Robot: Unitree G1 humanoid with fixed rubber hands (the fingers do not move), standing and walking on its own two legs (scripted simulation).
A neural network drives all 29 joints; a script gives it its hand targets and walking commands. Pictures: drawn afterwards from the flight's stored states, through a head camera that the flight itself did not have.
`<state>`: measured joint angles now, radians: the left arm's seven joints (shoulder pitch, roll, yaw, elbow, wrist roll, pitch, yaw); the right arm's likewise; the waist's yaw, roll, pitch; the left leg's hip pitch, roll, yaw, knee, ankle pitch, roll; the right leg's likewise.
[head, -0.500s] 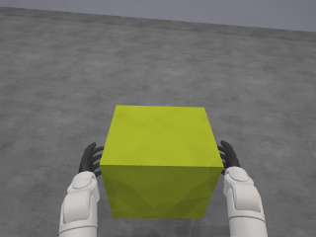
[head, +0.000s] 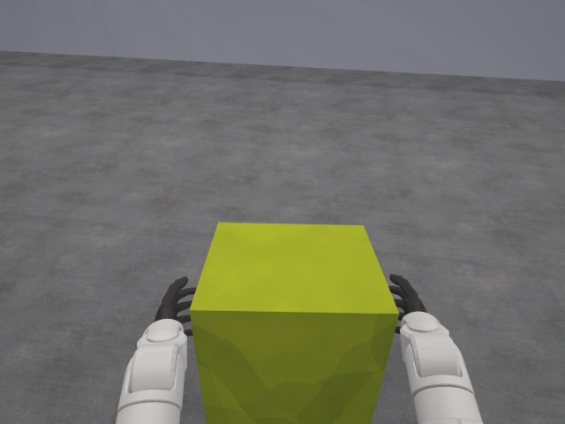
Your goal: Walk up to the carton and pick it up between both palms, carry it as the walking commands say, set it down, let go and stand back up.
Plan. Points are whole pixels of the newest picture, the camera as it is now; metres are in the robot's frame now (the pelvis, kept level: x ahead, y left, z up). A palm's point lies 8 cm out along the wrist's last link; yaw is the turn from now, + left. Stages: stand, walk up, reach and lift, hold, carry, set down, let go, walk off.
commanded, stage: carry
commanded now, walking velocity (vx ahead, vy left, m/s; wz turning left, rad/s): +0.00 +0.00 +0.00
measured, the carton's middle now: (289, 319) +0.35 -0.01 -0.10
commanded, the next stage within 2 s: none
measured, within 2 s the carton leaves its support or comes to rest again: neither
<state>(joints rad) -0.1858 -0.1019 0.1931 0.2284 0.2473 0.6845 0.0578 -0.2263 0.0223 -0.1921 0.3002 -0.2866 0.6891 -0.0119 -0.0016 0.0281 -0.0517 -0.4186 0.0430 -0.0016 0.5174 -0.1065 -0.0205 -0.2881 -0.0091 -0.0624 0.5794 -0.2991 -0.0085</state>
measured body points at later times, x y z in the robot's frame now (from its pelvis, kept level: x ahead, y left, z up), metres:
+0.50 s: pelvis +0.01 -0.01 +0.00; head +0.00 -0.01 +0.45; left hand +0.30 +0.17 +0.03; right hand +0.31 -0.20 +0.03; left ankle +0.10 +0.13 -0.73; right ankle +0.01 -0.12 -0.73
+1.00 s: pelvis +0.00 -0.01 +0.00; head -0.01 -0.01 +0.45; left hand +0.29 +0.17 +0.02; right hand +0.31 -0.19 +0.02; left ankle +0.10 +0.13 -0.73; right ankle +0.01 -0.12 -0.73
